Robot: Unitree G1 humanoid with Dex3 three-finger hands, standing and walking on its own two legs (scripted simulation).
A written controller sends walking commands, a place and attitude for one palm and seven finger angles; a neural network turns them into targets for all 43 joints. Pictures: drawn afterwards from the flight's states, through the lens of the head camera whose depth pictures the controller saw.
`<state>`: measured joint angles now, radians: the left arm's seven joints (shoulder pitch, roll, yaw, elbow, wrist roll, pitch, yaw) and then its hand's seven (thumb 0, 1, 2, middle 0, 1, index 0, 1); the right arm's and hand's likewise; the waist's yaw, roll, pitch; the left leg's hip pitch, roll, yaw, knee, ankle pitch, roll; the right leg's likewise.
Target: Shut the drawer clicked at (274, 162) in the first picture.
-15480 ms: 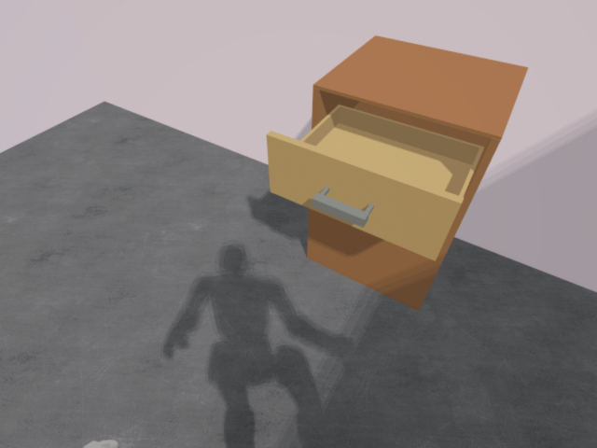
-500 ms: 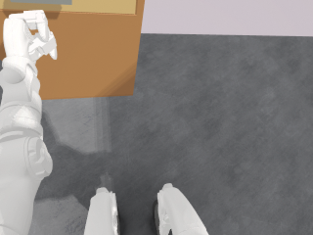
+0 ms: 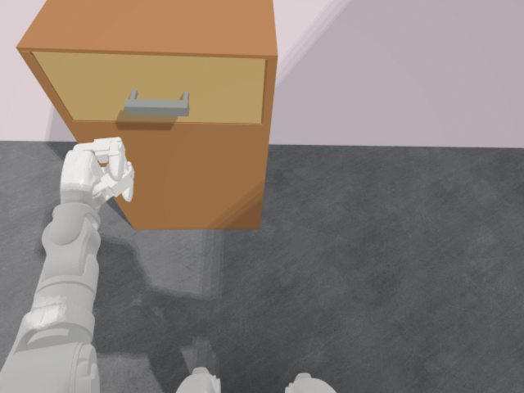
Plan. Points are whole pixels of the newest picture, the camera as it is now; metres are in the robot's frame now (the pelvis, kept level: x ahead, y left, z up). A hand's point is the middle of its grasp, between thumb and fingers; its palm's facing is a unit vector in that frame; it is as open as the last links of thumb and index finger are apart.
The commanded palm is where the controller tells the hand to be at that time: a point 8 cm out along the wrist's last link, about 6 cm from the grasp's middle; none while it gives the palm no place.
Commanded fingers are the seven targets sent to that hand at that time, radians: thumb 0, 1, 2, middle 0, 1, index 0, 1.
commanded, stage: draw the hand back to the body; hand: left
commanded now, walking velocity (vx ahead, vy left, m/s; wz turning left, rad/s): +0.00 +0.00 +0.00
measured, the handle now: (159, 101) +0.69 +0.20 -0.02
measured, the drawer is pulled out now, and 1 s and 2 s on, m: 0.00 0.00 0.00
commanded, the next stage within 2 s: step back with the hand held close in 0.96 s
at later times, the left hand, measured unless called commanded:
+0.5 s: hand (35, 242) +0.27 +0.22 +0.17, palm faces +0.29 -0.91 -0.29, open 3.3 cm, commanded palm +0.22 +0.27 +0.18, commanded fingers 0.00 0.90 0.90 -1.40 -1.60 -1.40 -1.60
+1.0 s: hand out of the picture +0.19 +0.23 +0.22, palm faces +0.42 -0.81 -0.40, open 3.3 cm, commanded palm +0.14 +0.27 +0.24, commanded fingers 0.00 0.90 0.90 -1.40 -1.60 -1.40 -1.60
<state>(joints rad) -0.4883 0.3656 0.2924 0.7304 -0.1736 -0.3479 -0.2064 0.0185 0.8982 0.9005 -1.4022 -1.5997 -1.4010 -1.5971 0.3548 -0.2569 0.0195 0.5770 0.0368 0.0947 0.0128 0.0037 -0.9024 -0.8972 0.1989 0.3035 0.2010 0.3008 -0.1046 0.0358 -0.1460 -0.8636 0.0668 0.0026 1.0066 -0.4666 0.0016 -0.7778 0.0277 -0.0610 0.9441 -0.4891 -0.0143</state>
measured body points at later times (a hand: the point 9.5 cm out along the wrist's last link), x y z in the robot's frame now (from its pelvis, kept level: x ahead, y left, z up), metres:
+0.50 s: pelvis +0.02 +0.00 +0.06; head +0.01 -0.02 +0.51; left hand +0.25 +0.27 +0.18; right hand +0.23 -0.20 -0.02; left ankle +0.00 +0.12 -0.68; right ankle -0.02 -0.12 -0.68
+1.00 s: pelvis +0.01 -0.01 +0.07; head +0.00 -0.05 +0.51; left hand +0.16 +0.27 +0.24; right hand +0.21 -0.23 -0.02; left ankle +0.00 +0.12 -0.68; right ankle -0.02 -0.12 -0.68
